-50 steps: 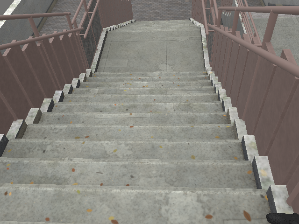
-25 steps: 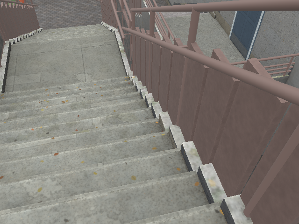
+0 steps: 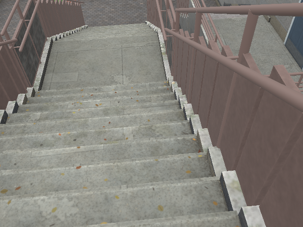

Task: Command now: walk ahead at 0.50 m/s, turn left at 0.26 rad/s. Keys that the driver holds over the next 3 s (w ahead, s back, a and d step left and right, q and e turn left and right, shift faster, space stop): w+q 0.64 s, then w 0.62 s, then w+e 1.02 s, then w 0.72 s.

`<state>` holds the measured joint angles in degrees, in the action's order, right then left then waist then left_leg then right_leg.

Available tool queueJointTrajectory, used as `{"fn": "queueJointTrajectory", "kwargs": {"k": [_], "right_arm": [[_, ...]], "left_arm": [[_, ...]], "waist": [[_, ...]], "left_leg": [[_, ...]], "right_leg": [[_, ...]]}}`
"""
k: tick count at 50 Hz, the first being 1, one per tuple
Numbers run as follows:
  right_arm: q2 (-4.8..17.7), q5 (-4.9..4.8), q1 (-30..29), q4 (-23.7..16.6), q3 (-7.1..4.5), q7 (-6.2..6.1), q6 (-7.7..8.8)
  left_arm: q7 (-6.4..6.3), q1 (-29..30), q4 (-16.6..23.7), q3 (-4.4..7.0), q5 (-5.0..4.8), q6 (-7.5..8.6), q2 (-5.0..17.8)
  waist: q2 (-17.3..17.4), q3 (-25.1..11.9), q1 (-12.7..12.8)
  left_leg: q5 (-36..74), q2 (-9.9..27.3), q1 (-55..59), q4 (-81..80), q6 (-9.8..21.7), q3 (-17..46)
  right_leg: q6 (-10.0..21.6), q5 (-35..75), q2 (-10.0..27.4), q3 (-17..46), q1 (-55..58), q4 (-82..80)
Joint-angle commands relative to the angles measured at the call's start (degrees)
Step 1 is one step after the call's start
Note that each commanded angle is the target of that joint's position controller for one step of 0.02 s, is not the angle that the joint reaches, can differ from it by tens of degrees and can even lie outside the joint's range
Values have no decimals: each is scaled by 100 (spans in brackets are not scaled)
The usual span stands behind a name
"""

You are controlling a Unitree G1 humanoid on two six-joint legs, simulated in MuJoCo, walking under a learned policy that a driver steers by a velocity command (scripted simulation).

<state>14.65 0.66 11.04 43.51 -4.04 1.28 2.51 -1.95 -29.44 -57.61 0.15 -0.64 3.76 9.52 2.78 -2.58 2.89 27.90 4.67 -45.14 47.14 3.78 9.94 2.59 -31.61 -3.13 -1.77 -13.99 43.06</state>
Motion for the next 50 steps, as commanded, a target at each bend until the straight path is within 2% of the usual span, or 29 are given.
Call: {"fn": "queueJointTrajectory", "kwargs": {"k": [1, 7, 8, 9, 10, 11, 12, 13, 14, 16, 19, 21, 23, 25, 28, 31, 34, 35, 36, 37, 38, 39, 40, 42, 43, 46, 47, 48, 50], "right_arm": [[55, -64, -424, -401, 37, 151, 14], [122, -284, -898, -535, 53, 321, -125], [52, -242, -21, -255, 23, 288, -128], [459, -74, 1172, 257, -177, 254, -147], [838, -93, 2240, 610, -237, 223, -140], [1026, -112, 2236, 710, -135, 248, -137], [1045, -354, 2557, 722, -211, 218, -214], [1345, -400, 2569, 845, -319, 84, -280], [926, -162, 2004, 662, -185, 10, -287], [582, 4, 326, 60, -12, 31, 132], [338, -142, 426, 21, 42, -213, 186], [536, -85, 894, 229, -34, -343, 69], [383, -260, 1538, 405, -4, -460, 132], [194, -287, 1341, 376, 70, -573, 68], [396, -281, 1220, 391, 7, -538, -27], [166, -293, 1672, 429, 39, -642, -185], [83, -301, 1437, 360, 117, -654, -217], [-165, -271, 1653, 593, 168, -460, -189], [-533, -292, 2301, 753, 218, -244, -74], [-379, -497, 2977, 724, 253, -173, 44], [-55, -514, 3003, 700, 211, -178, 120], [243, -614, 1965, 312, 175, -275, 149], [343, -592, 1110, 160, 100, -418, 3], [479, -398, 815, 294, -3, -551, -139], [423, -297, 1066, 379, -27, -532, -130], [-34, 110, 538, 50, 9, -294, -85], [-235, 90, 485, 12, 55, -228, -118], [-219, -58, 808, 205, 55, -148, -141], [19, -54, 366, 48, 3, -109, -169]], "left_arm": [[-100, 50, 209, 93, -2, 73, 565], [-273, -139, 144, 247, 48, -164, 953], [-245, 72, -2, 291, 101, -185, 1080], [-126, 155, 27, 233, 170, -113, 998], [-47, 60, 76, 268, 221, 48, 914], [133, -1154, 127, 127, 97, 195, 454], [200, -739, 445, 172, -52, 337, 855], [89, 426, 1018, 138, -338, 344, 767], [-113, 1333, 1186, 152, -358, 222, 803], [-189, 1042, 1098, 398, -80, 157, 1153], [-119, 1335, 1228, 439, 276, 126, 829], [35, 947, 1130, 399, 218, 86, 728], [250, 2030, 1617, 502, 185, 181, 1001], [297, 2507, 1862, 402, 427, 275, 731], [220, 2557, 2311, 411, 296, 159, 615], [286, 2465, 2485, 423, 77, 104, 618], [319, 1034, 1822, 638, 33, -12, 958], [303, -110, 1336, 671, 81, -26, 921], [358, -1091, 1060, 613, 104, -45, 912], [417, -1233, 887, 613, -105, -62, 1204], [454, -1159, 837, 697, -236, -126, 1425], [418, -806, 675, 817, -212, -77, 1765], [364, -262, 748, 658, -78, -85, 1255], [286, 807, 801, 307, 32, 126, 482], [271, 951, 782, 256, 89, 137, 372], [15, 744, 596, 224, 112, 63, 689], [-30, 509, 439, 218, 60, 23, 708], [-15, 306, 323, 272, 91, 14, 943], [-4, -44, 255, 268, -62, 29, 905]], "waist": [[-631, 566, -20], [-524, 1099, 388], [-728, 758, -187], [-397, -16, -673], [689, -393, -1103], [1771, -1417, -452], [1614, -2185, -859], [1391, -1787, -1051], [-349, -633, -975], [-709, 175, 63], [20, 287, -29], [162, -437, 2], [-84, -44, -378], [-237, 225, -489], [256, 347, -536], [343, 336, -574], [82, 237, -115], [-500, -72, 237], [-1738, -616, 393], [-2713, -912, 28], [-2624, -1011, -66], [-1716, -599, -52], [-330, 239, -144], [-137, 1071, -622], [-453, 951, -777], [-1268, 538, -721], [-1329, 382, -670], [-1250, 272, -724], [-719, 524, -483]], "left_leg": [[706, -287, 945, -614, -46, -192], [-1216, -63, 1023, -2228, -91, -667], [-1626, -119, 2198, -2406, 143, -887], [-1318, -674, 3984, -2352, 321, -1434], [636, -209, 5691, -1800, 686, -794], [1275, 702, 7553, -64, 1556, 720], [-771, 1183, 7653, -1055, 2155, 1921], [-3196, 1676, 7308, -2372, 2370, 3140], [-5061, 1508, 5943, -3041, 1906, 3245], [-3977, 1252, 3416, -2538, 1745, 3177], [-2309, 236, 2438, -2481, 1394, 1548], [-955, 22, 2368, -1994, 1357, 1172], [-2413, -27, 3078, -1650, 1277, 1488], [-4055, -743, 1322, -1542, 903, 812], [-4212, -854, 963, -842, 910, 956], [-4104, -702, 2263, 328, 902, 1673], [-3902, -970, 2428, 2147, 632, 1426], [-5412, -1290, 1147, 3741, 378, 856], [-8221, -1814, -929, 6177, 156, 501], [-8043, -1604, -2029, 7643, 43, 660], [-7571, -1276, -2356, 8062, -85, 404], [-6506, -898, -2765, 7056, -105, -38], [-5887, -652, -2614, 6753, -95, -151], [-4472, -434, -1876, 5022, 53, 660], [-4083, -372, -1392, 4365, 98, 548], [-2368, -182, 119, 1849, -163, -489], [-2246, -134, 200, 1707, -213, -504], [-1862, -82, 129, 2184, -184, -389], [-2013, -15, -654, 1691, -22, -363]], "right_leg": [[585, 1377, 1059, 623, -1057, -450], [316, 2507, 1519, 761, -10, 968], [322, 3297, 1656, 668, -238, 1923], [263, 4562, 1258, 212, -558, 3326], [-171, 1783, 597, -194, -1900, 6106], [-450, -1985, 332, 403, -3934, 7898], [-637, -1735, 333, 738, -4272, 7704], [-665, -1210, 319, 563, -5146, 7309], [-458, -184, 598, 508, -5266, 6482], [-272, 1467, 976, 1304, -4131, 4600], [-515, 2355, 1033, 993, -3192, 2112], [-564, 3684, 827, 788, -2196, 2171], [-357, 4819, 809, 1194, -3335, 1031], [-237, 6558, 444, 782, -1513, -550], [-333, 5821, 186, 644, -735, -869], [-223, 4921, 554, 1295, -992, -1854], [-166, 5789, 992, 940, 400, -3204], [-39, 6006, 1211, 880, 2138, -2453], [138, 7013, 1624, 1177, 4096, -311], [498, 6718, 2214, 2228, 4408, -75], [914, 5410, 2510, 2849, 4145, -698], [1661, 2188, 2834, 3990, 3494, -1934], [1690, 1234, 2770, 4149, 2161, -2558], [1004, 1960, 2059, 3341, 71, -2011], [622, 2753, 1644, 2646, -412, -1811], [648, 4575, 1115, 1748, -1055, -2362], [715, 4840, 1176, 1761, -756, -2266], [781, 4382, 1345, 1887, -552, -2063], [736, 3965, 1382, 1951, 164, -1933]]}}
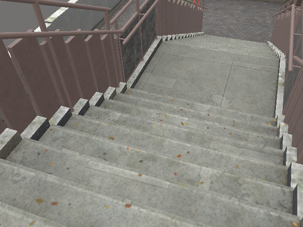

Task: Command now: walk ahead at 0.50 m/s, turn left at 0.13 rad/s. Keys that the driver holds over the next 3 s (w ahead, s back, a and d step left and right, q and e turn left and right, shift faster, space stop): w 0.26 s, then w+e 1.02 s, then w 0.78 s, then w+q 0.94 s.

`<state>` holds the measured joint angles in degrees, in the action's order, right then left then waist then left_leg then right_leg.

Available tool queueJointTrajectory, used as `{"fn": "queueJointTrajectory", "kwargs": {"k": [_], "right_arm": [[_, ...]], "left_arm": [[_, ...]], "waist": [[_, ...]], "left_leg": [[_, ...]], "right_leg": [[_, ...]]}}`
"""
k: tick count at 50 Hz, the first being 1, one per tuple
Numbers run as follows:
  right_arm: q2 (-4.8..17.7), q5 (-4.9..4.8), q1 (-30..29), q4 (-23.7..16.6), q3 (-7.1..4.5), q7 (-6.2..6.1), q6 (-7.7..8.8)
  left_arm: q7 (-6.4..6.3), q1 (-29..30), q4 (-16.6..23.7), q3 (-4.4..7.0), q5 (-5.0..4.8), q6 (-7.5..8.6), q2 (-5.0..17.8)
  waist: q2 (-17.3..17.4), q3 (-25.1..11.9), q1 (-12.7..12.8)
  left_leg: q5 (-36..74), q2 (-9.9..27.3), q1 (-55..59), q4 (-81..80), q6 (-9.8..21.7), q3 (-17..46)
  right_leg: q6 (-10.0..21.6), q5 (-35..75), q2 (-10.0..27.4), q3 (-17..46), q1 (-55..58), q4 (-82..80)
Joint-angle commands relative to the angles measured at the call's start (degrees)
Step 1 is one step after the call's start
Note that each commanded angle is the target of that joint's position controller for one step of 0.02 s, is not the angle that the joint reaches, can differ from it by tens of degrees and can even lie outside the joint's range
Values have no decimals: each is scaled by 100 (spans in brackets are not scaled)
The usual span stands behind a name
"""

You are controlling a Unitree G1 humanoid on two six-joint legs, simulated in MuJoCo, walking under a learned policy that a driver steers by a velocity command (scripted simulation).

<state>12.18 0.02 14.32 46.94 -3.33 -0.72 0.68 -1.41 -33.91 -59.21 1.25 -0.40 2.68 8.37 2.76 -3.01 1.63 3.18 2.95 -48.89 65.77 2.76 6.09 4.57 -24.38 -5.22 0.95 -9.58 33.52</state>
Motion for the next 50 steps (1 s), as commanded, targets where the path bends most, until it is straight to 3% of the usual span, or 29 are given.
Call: {"fn": "queueJointTrajectory", "kwargs": {"k": [1, 3, 5, 6, 8, 11, 14, 16, 17, 18, 19, 20, 21, 22, 23, 25, 26, 29, 30, 34, 36, 42, 44, 45, 46, 47, 48, 49, 50], "right_arm": [[344, -57, -388, -459, -85, 91, 83], [470, -42, -997, -621, -97, 154, 220], [442, 88, -1643, -918, -24, 245, 439], [326, 57, -1858, -960, 50, 352, 511], [147, 131, -1767, -912, 100, 535, 553], [-23, -154, -2022, -1098, 187, 607, 393], [319, -140, -1648, -995, 123, 493, 408], [800, -83, 446, -426, -137, 320, 458], [1095, 93, 1882, 199, -163, 345, 448], [1194, 83, 2131, 242, -130, 429, 385], [1154, -51, 1959, 139, -179, 433, 288], [1189, -68, 1745, 252, -226, 410, 242], [783, 32, 1133, 115, -106, 382, 216], [840, 100, 744, 180, -93, 381, 299], [477, 155, 177, 132, 22, 404, 442], [326, 98, -49, 276, 74, 386, 542], [377, 51, -9, 381, 57, 305, 533], [607, 207, 482, 657, -25, 66, 481], [371, 6, 476, 665, 4, -24, 511], [332, -25, 863, 871, 112, -268, 490], [483, -24, 869, 833, 94, -276, 413], [903, -89, 1281, 710, -120, -290, 141], [967, -97, 1167, 846, -150, -240, 122], [974, -66, 1027, 911, -162, -160, 224], [591, 95, 1147, 738, -98, -127, 385], [619, -44, 1882, 530, 9, 24, 569], [758, -167, 1021, -30, 5, 48, 653], [586, -334, 201, -406, 84, -55, 628], [526, -287, -316, -445, 103, -231, 510]], "left_arm": [[-88, -124, 177, 135, -156, 138, 871], [-125, -630, 61, 89, -76, 132, 826], [-272, -631, 185, 121, -29, 150, 926], [-272, -438, 280, 99, 157, 126, 873], [-202, -49, 441, 47, 72, 57, 791], [-99, -253, 364, 56, -162, -70, 678], [-185, -74, 298, 122, -122, -129, 772], [-18, 129, 189, 187, -48, -43, 849], [76, -55, 153, 168, -145, -2, 716], [188, -1180, 166, 38, -308, 82, 421], [217, -848, 451, 108, -352, 185, 951], [117, -198, 816, 105, -449, 147, 918], [-51, 429, 932, 162, -374, -1, 975], [-154, 556, 1050, 131, -378, -167, 699], [-211, 520, 991, 221, -229, -254, 782], [-264, 427, 988, 323, -123, -273, 582], [-230, 744, 1182, 347, -63, -205, 571], [-4, 787, 1270, 356, -87, -141, 600], [55, 1183, 1440, 427, -109, -108, 798], [357, 2240, 1858, 373, 40, -118, 581], [467, 2505, 1992, 330, 70, -176, 516], [587, 3177, 2336, 233, -117, -295, 519], [493, 2119, 1826, 398, -98, -269, 809], [402, 995, 1465, 613, -33, -283, 1218], [417, 320, 1176, 645, 2, -236, 1814], [477, 77, 1204, 578, -75, -225, 1887], [424, -176, 1224, 654, -213, -295, 1952], [289, -158, 1038, 630, -208, -336, 1960], [226, 528, 1143, 509, -103, -365, 1554]], "waist": [[-643, 730, -128], [-877, 912, 191], [-561, 1146, 331], [-518, 1297, 443], [-495, 1158, 496], [-330, 1092, 691], [-667, 929, 517], [-556, 102, -614], [168, -721, -887], [1446, -1940, -599], [1469, -2332, -756], [1246, -2151, -734], [-413, -1160, -602], [-11, -502, -354], [-567, 136, -19], [-24, 569, 232], [198, 550, 199], [213, 46, 239], [59, 219, 158], [206, 630, -118], [82, 686, -259], [-48, 1188, -851], [-182, 737, -300], [-419, 50, 391], [-2109, -250, 478], [-2462, -1755, 295], [-2068, -2276, 703], [-1417, -1936, 632], [-181, -973, 482]], "left_leg": [[634, 325, -1210, -597, 197, 408], [925, 294, -1796, -1565, 220, 364], [1418, 381, -1737, -2397, 136, 232], [2261, 291, -775, -2805, 108, -18], [3370, -3, 1272, -3321, 75, -444], [2310, -182, 1663, -3903, -37, -488], [1796, -14, 1867, -4594, -68, -279], [2538, 112, 4595, -4791, 166, -383], [4718, 870, 6929, -3545, 465, 5], [5519, 1978, 8988, -1776, 1271, 936], [3781, 2199, 8584, -2323, 1568, 1502], [753, 2441, 7778, -3303, 1748, 2215], [-1198, 2073, 6037, -4369, 1458, 2118], [-1327, 2405, 4814, -4568, 1722, 2423], [-1121, 1961, 3447, -4509, 1317, 1793], [-405, 1285, 2357, -4584, 828, 565], [103, 1195, 2456, -4667, 844, 384], [934, 1437, 3218, -4192, 1077, 292], [9, 1221, 3550, -4132, 725, -35], [-1320, 862, 2738, -3609, 406, -948], [-1707, 845, 2445, -3215, 334, -1180], [-1170, 1586, 3799, -1552, 242, -541], [33, 1420, 3465, 104, 135, -951], [322, 958, 2645, 1842, 37, -1197], [-4664, 37, 453, 5101, -432, -1566], [-5589, -96, -710, 6098, -667, -406], [-5297, -145, -1297, 5541, -777, -156], [-4679, -52, -2017, 5102, -748, -166], [-4038, 71, -2143, 4838, -637, -260]], "right_leg": [[540, 2553, 1716, 1916, 640, -622], [435, 2144, 1679, 1993, 1316, -439], [480, 1902, 1663, 1885, 1178, -412], [528, 1301, 1412, 1561, 197, -353], [511, 922, 1010, 933, -1219, -194], [510, 1564, 1014, 1093, -660, 581], [379, 2403, 1006, 1195, 457, 1755], [149, 3151, 621, 1181, -371, 3951], [-165, -100, -11, 923, -2145, 6395], [-467, -2777, -26, 1537, -3853, 8095], [-581, -2352, 354, 1567, -4302, 7828], [-620, -1871, 524, 1141, -4684, 7798], [-524, -848, 707, 574, -4296, 7286], [-511, -293, 810, 464, -4261, 7454], [-326, 968, 1052, 1010, -3735, 6057], [-294, 1474, 1108, 1100, -3110, 4565], [-341, 1558, 1121, 1039, -3124, 3922], [-341, 2425, 1092, 1067, -3442, 3763], [-209, 3267, 1142, 1480, -3820, 2775], [-129, 5838, 703, 836, -2815, 937], [-133, 5946, 600, 547, -2181, 499], [-68, 3829, 937, 220, -2838, -561], [150, 3610, 680, -347, -1138, -952], [505, 4352, 477, -399, 901, -1115], [1025, 7382, 1104, 256, 2781, 257], [2053, 6847, 1843, 1903, 4305, 1153], [2480, 4554, 2372, 3116, 4322, -129], [2386, 2354, 2621, 3903, 4018, -975], [1981, 1210, 2595, 4104, 2855, -1437]]}}
Over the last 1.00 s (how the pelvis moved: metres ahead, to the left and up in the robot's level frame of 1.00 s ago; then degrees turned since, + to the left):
0.55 0.10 -0.30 26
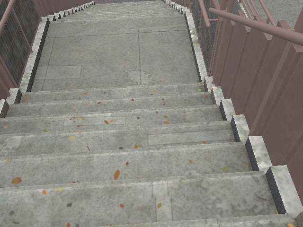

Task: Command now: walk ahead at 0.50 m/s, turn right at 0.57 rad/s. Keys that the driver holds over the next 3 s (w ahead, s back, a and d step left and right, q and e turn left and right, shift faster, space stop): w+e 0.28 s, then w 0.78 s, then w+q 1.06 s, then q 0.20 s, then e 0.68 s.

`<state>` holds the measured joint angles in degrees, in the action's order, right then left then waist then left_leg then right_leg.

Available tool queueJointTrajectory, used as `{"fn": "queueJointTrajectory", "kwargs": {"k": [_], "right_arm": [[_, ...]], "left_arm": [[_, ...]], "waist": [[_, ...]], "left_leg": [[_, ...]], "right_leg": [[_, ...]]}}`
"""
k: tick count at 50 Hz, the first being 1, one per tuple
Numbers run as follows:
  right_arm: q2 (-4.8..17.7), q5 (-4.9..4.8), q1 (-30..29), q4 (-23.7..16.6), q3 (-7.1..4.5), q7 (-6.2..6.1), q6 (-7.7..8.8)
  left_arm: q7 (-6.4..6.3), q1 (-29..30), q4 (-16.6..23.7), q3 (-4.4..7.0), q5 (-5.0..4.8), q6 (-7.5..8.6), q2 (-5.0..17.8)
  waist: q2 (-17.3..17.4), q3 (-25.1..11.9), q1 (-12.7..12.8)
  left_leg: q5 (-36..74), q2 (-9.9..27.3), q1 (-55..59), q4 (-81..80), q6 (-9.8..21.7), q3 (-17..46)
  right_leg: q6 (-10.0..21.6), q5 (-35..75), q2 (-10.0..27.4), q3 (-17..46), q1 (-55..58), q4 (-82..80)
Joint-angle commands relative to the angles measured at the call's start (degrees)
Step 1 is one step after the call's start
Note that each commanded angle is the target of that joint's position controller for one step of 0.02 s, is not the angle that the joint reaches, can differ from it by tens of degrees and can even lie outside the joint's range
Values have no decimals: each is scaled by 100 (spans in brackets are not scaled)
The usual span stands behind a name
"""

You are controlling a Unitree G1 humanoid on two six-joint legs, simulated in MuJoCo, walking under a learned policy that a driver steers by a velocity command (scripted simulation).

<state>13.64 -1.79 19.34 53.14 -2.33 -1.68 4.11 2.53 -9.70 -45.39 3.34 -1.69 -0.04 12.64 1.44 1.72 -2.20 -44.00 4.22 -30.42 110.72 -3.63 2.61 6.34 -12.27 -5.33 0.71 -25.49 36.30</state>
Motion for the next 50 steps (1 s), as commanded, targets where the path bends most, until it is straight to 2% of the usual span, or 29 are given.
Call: {"fn": "queueJointTrajectory", "kwargs": {"k": [1, 2, 3, 5, 6, 7, 8, 10, 11, 14, 16, 20, 22, 23, 24, 25, 26, 27, 28, 29, 31, 33, 35, 36, 38, 43, 45, 47, 50], "right_arm": [[382, -88, -646, -1121, 9, -225, 63], [697, 42, -372, -923, -136, -233, 2], [915, 109, -138, -774, -282, -233, -37], [487, 468, -667, -1119, -245, -188, 32], [192, 496, -675, -1163, -153, -124, 34], [217, 335, -105, -971, -163, 0, 65], [514, 220, -457, -1127, -283, 83, 78], [611, 216, -1239, -1507, -289, 151, 109], [595, 334, -1547, -1675, -267, 210, 122], [302, 404, -1748, -1866, -207, 335, 162], [176, 300, -1683, -1972, -157, 373, 58], [471, 104, -979, -1678, -297, 411, 46], [613, 216, 876, -863, -447, 412, 52], [694, 352, 1974, -473, -408, 456, 45], [782, 130, 2191, -271, -384, 510, -23], [877, 2, 2181, -264, -381, 532, -161], [1404, -41, 2027, -94, -498, 475, -204], [547, 222, 1425, -304, -244, 418, -153], [363, 353, 840, -309, -104, 394, -97], [215, 321, 474, -319, 15, 400, -38], [44, 401, 253, -251, 85, 261, 42], [245, 256, 639, -173, 61, 69, 17], [310, 134, 960, 31, 43, 8, -45], [559, 228, 1037, 45, -10, 33, -18], [284, 20, 1592, 246, -8, -20, 11], [291, 213, 2504, 468, -20, -132, -14], [123, 163, 2018, 230, 43, -251, -85], [245, 125, 1733, 109, 39, -167, -187], [289, -61, 1667, 98, -34, -152, -249]], "left_arm": [[-158, -1410, -51, 240, 193, 12, 1106], [-84, -608, 244, 47, 309, 208, 595], [-63, -149, 399, 12, 184, 311, 426], [-336, -163, 394, 114, 43, 304, 767], [-452, -353, 273, 114, 105, 244, 731], [-515, -602, 186, 136, 232, 217, 861], [-550, -1211, -23, 128, 153, 272, 699], [-562, -1731, -132, 92, 7, 305, 539], [-635, -1782, -128, 35, -91, 302, 321], [-656, -1394, 48, 45, 20, 211, 462], [-706, -1562, 18, 37, 26, 79, 458], [-825, -1616, 36, 18, -33, -33, 421], [-643, -1804, -235, -115, 8, 23, 56], [-417, -2283, -468, -111, -55, 159, -226], [-318, -2902, -365, -132, -177, 329, -145], [-340, -2783, -342, -116, -170, 411, 99], [-410, -2005, 173, -137, -368, 467, 246], [-560, -919, 174, -27, -375, 308, 629], [-631, -352, 418, -95, -287, 208, 417], [-621, -462, 424, -141, -79, 142, 172], [-520, -768, 284, -51, 104, 256, 213], [-434, -151, 587, -46, 359, 305, 167], [-336, -52, 654, -105, 254, 253, -194], [-268, -395, 474, -64, 185, 266, -79], [-196, 186, 628, 4, 148, 297, 145], [41, 1750, 1097, -35, 73, 567, 140], [160, 1889, 1126, -87, 231, 631, 80], [237, 1865, 1107, -169, 163, 580, -129], [141, 1823, 1169, -133, -2, 509, 116]], "waist": [[-59, -1125, 441], [410, -550, 4], [214, -305, -280], [-265, -196, -175], [-414, -538, -188], [-566, -969, -293], [-481, -772, -19], [-438, -445, 288], [-247, -143, 255], [-568, -25, 349], [-834, -106, 409], [-820, 116, 360], [-160, -213, -235], [1150, -952, -439], [2275, -1096, -135], [2242, -1109, -119], [2254, -966, -128], [134, -339, -179], [114, 312, -17], [-52, 543, 311], [450, 391, 658], [593, 193, 346], [768, -208, 303], [715, -378, 383], [364, -43, 65], [398, 522, -548], [100, 717, -526], [151, 679, -668], [171, 728, -676]], "left_leg": [[1203, 112, -3627, -345, 109, 408], [2459, 298, -2969, -1855, 282, 745], [2806, 375, -2203, -2599, 322, 763], [3878, 199, -1095, -4718, 30, 329], [4391, 57, -426, -4877, -17, 180], [5255, -92, -57, -4373, -35, 179], [5930, 28, -1326, -4793, 15, 711], [5644, 6, -2475, -5526, 209, 1040], [6571, -126, -1788, -6664, 213, 947], [7413, -515, 185, -7425, 281, 459], [7093, -504, 676, -7663, 275, 464], [6154, 179, 733, -9120, 551, 854], [6762, 249, 2999, -9098, 620, 427], [8361, 824, 5052, -7329, 1023, 759], [7731, 1233, 5617, -7126, 1402, 1912], [6669, 1516, 5355, -7477, 1732, 2344], [3981, 2065, 5077, -8648, 2291, 3781], [2224, 1821, 3733, -9184, 2132, 3497], [2261, 1774, 2272, -9291, 2120, 3608], [2067, 1492, 1433, -9208, 1957, 3323], [2966, 584, 760, -8985, 1305, 2070], [4551, 300, 549, -9227, 1334, 1380], [5575, 374, 834, -9094, 1414, 1295], [5602, 522, 1008, -8895, 1440, 1381], [5002, 633, 2598, -8346, 1423, 1704], [4365, 890, 4027, -7837, 1534, 2361], [3892, 409, 2566, -7647, 1383, 1629], [3317, 50, 1032, -7679, 1305, 1112], [3440, -49, 1790, -6911, 1182, 1145]], "right_leg": [[1785, -406, 2678, 4507, 3362, -1541], [1381, 136, 2351, 3787, 1928, -1230], [1176, 886, 1851, 3176, 848, -1107], [1045, 1853, 1045, 2189, -181, -1248], [1040, 2592, 869, 1911, -394, -989], [1105, 2800, 928, 2013, -253, -770], [1099, 1667, 926, 2394, 693, -473], [1190, 520, 1115, 3147, 1550, -274], [1038, -394, 746, 2724, 736, -124], [785, -1317, 215, 2342, -797, 179], [709, -1196, 211, 2280, -736, 675], [589, -524, 385, 2904, 632, 2145], [205, -781, -224, 2047, -452, 4303], [-141, -3685, -797, 1463, -2223, 6875], [-441, -3884, -839, 1367, -3698, 8610], [-578, -3591, -539, 1113, -4297, 9261], [-595, -2888, -289, 681, -4945, 8886], [-357, -1753, 261, 876, -4668, 7900], [-279, -1398, 412, 887, -4147, 7542], [-242, -1370, 669, 903, -3882, 7122], [-151, 469, 884, 796, -3188, 5096], [-468, 2076, 903, 335, -2056, 2585], [-615, 2218, 810, 253, -1344, 2162], [-544, 2655, 781, 309, -1129, 2527], [-397, 2657, 1026, 770, -2635, 1849], [-346, 2109, 1055, 850, -4292, 794], [-420, 3626, 927, 472, -2774, -257], [-599, 4153, 594, 76, -619, -689], [-650, 3525, 698, 305, -380, -1269]]}}
Over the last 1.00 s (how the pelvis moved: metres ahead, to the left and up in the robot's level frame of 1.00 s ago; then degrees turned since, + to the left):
0.55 -0.01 -0.33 -20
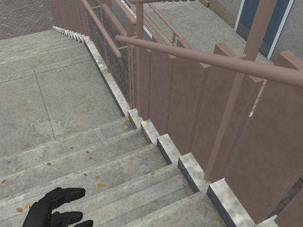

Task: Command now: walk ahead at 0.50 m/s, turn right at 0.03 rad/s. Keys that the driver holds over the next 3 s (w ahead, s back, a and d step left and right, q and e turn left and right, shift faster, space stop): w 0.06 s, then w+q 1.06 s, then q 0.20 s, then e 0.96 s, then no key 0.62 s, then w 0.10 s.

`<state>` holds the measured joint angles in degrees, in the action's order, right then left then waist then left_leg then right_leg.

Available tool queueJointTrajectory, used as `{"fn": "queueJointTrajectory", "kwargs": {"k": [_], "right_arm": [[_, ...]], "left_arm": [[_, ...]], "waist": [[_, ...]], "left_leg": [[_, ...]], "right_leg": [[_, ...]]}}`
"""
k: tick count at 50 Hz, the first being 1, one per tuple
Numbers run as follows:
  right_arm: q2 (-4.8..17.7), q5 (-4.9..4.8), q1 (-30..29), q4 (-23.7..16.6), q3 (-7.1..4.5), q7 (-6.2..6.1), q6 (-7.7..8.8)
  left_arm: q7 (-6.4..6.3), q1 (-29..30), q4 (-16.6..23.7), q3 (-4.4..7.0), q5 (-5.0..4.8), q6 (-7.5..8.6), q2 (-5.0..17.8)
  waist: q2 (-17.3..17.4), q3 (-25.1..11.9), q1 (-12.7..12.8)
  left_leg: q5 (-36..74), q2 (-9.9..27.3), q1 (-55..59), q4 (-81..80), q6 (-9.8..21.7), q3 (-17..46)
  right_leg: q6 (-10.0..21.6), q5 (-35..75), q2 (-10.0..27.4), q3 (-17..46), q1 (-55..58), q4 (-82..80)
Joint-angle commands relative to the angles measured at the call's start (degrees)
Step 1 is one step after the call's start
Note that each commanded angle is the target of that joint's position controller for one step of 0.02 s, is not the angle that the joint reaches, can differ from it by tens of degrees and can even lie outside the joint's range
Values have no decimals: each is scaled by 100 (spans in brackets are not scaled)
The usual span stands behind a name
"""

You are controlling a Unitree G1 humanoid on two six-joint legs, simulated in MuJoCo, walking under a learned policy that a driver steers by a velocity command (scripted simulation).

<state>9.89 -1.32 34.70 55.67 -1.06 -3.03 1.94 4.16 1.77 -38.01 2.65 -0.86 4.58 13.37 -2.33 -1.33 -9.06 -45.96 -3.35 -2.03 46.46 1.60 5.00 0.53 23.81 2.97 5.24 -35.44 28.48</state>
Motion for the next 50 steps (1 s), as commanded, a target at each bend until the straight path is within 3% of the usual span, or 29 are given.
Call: {"fn": "queueJointTrajectory", "kwargs": {"k": [1, 3, 4, 5, 6, 7, 9, 10, 12, 14, 16, 18, 25, 28, 30, 31, 33, 34, 35, 36, 37, 38, 39, 40, 41, 42, 45, 47, 50], "right_arm": [[701, -87, -3, -202, -193, -55, -79], [864, 34, -441, -166, -268, 16, -107], [561, 12, -328, 94, -224, 163, 18], [69, -127, 430, 295, -172, 202, 126], [518, -246, 1264, 155, -176, 291, 234], [623, -352, 833, -130, -194, 289, 277], [836, -200, -627, -548, -288, 28, 0], [822, -231, -696, -623, -353, -51, -116], [684, -116, -631, -520, -414, -81, -147], [403, -39, -959, -722, -435, -17, -110], [491, -70, -1054, -868, -418, 143, -49], [744, -17, -1456, -1011, -496, 288, -58], [581, 198, -2742, -1563, -353, 621, -174], [432, -35, -3731, -1991, -235, 735, -225], [419, -76, -3680, -2040, -214, 822, -221], [435, -73, -3450, -1854, -234, 787, -225], [1067, 48, -1109, -1128, -538, 632, -194], [1586, 41, -567, -843, -662, 604, -223], [1648, 79, -297, -821, -529, 635, -160], [1403, -68, -191, -905, -505, 597, -241], [1794, -150, 27, -713, -611, 521, -328], [1613, 3, -493, -732, -555, 471, -289], [1382, 145, -1680, -1179, -440, 474, -83], [946, 169, -2296, -1416, -274, 503, 102], [919, 160, -2504, -1488, -304, 487, 154], [792, 66, -2459, -1504, -257, 373, 179], [1103, 146, -1940, -1330, -382, 84, 63], [936, -13, -1107, -1031, -353, -63, 131], [783, -71, -1407, -1060, -293, -120, 84]], "left_arm": [[-58, 472, 403, -59, 36, 56, 101], [-115, -1360, -208, 222, 127, 5, 590], [-89, -2705, -671, 365, 166, 16, 806], [-22, -3715, -1159, 240, 286, 70, 947], [2, -3641, -1160, 180, 130, 9, 886], [-2, -3405, -1142, 271, 49, -44, 1073], [-34, -2390, -1009, 107, 124, -90, 530], [-33, -1704, -926, 78, 255, -7, 533], [-193, -1805, -1185, -75, 224, 86, 88], [-382, -1931, -1438, -59, 148, 98, 187], [-564, -2297, -1701, -14, 233, 40, 334], [-634, -2392, -1747, -64, 5, 93, 74], [-824, -2892, -1689, -102, 157, -63, 318], [-846, -3308, -1608, 7, 104, -177, 471], [-906, -3314, -1689, 33, 94, -255, 615], [-882, -3211, -1707, 77, 40, -281, 681], [-650, -2672, -1608, 80, 167, -101, 890], [-624, -3018, -1638, 125, 122, 47, 696], [-451, -3946, -1614, -47, 59, 192, 246], [-429, -3434, -1338, 52, 10, 245, 701], [-478, -2382, -606, -25, -247, 250, 500], [-691, -1667, -450, -27, -383, 156, 471], [-817, -1524, -471, 78, -199, 82, 732], [-770, -2166, -781, 201, -92, 17, 820], [-760, -2436, -956, 239, 35, -22, 730], [-764, -2164, -828, 284, 157, -60, 671], [-551, -2130, -672, 212, 320, -3, 440], [-386, -1209, -317, 315, 193, 117, 761], [-377, -731, 58, 224, 381, 178, 431]], "waist": [[583, 871, 47], [799, 125, 1043], [206, -480, 1646], [-1142, -1242, 1654], [-1863, -2169, 1286], [-1770, -2341, 1346], [160, -815, 1199], [509, -272, 824], [173, 228, 611], [-455, 246, 570], [-479, -199, 483], [-223, 54, 577], [-72, 655, 1107], [45, 1030, 1721], [43, 1176, 1705], [24, 1070, 1597], [44, -235, 301], [1467, -262, 195], [2147, -1621, 545], [1778, -2227, 214], [1431, -2053, 91], [176, -875, 272], [-261, -25, 837], [-414, 103, 1335], [194, 90, 1420], [170, 317, 1360], [621, -554, 1245], [508, -157, 853], [578, 219, 798]], "left_leg": [[4018, 661, -667, -38, 614, 863], [5203, 580, -739, 2011, 501, 845], [4230, 139, -1920, 3873, 243, 636], [-791, -548, -3842, 6477, -52, 739], [-469, -141, -4523, 6908, -156, 1373], [104, -16, -4954, 6629, -216, 1272], [1758, 359, -5068, 5972, -118, 185], [2895, 578, -4641, 5021, 8, 494], [3730, 732, -4200, 3775, 133, 924], [3989, 792, -4200, 2454, 13, 891], [4776, 768, -4212, 2446, 11, 832], [5972, 675, -4556, 1376, 178, 1192], [7827, 380, -3726, -360, 114, 328], [6930, 518, -4184, -1215, 65, 1], [6303, 685, -3839, -1627, 164, -185], [6013, 679, -3206, -1871, 297, -448], [6368, -231, 326, -1564, 619, -1506], [8144, 603, 1650, -1561, 1263, -205], [8946, 1604, 3366, -101, 2181, 1281], [8036, 1876, 3318, -621, 2452, 1833], [4771, 2365, 2952, -2123, 2697, 3273], [2552, 2408, 1593, -2837, 2341, 3808], [2572, 2386, -105, -2739, 2128, 4009], [2737, 2036, -1338, -2619, 1926, 3513], [3206, 1711, -1598, -2412, 1791, 3126], [3707, 1189, -2150, -2591, 1604, 2164], [5971, 835, -2141, -1858, 1572, 1652], [4331, 803, -1351, -1510, 1497, 2037], [2867, 10, -3442, -1234, 1170, 1214]], "right_leg": [[-37, -80, -86, -174, 682, -733], [197, -17, 83, -219, 2452, -963], [397, 637, 369, -213, 4407, -649], [761, 3197, 1243, 352, 6510, 1211], [1332, 3398, 1940, 1276, 7177, 1857], [1923, 443, 2465, 2263, 6619, 827], [1847, -3507, 2180, 2491, 4057, -853], [1768, -3452, 2114, 2491, 2683, -820], [1105, -2182, 1497, 1379, 1516, -643], [1052, -1506, 1306, 829, 1459, -689], [1094, -886, 1333, 625, 1867, -332], [720, -1930, 1082, 255, 2094, -171], [526, -3647, 881, -731, 1549, 1101], [513, -3879, 1096, -506, 2195, 1749], [501, -3410, 1372, -341, 2200, 2115], [463, -2694, 1455, -498, 2061, 2526], [372, -428, 968, -1184, 1178, 5033], [-45, -4242, 222, -1252, -305, 7886], [-320, -7606, -72, -449, -1940, 9608], [-415, -7635, 86, -58, -2109, 9390], [-487, -7023, -137, -229, -2945, 8981], [-323, -6020, 110, -180, -3238, 8220], [-200, -5234, 274, 101, -2688, 7593], [-109, -4083, 500, 527, -1892, 6212], [-108, -4092, 532, 504, -1641, 5810], [-283, -3374, 581, 387, -1264, 4512], [-408, -1759, 291, 86, -247, 3881], [-222, -796, 281, 547, -1415, 2749], [-136, 736, -219, -85, 910, 954]]}}
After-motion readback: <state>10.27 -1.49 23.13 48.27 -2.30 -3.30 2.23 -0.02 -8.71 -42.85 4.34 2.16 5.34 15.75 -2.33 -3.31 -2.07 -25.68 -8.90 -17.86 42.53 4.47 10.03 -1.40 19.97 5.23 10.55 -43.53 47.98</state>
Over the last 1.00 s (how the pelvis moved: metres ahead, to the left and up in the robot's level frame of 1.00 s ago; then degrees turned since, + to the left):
0.52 -0.03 -0.22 -15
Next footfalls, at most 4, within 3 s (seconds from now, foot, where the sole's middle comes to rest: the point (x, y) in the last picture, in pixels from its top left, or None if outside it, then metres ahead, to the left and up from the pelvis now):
0.08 right None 0.23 -0.14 -0.86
0.66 left None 0.50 0.12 -1.02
1.18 right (130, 200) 0.84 0.00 -1.18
1.60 left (87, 217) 0.77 0.26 -1.18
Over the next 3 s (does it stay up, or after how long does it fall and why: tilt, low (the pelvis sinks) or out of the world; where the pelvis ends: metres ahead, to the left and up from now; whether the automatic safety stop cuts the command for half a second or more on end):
stays up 0.79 0.13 -0.41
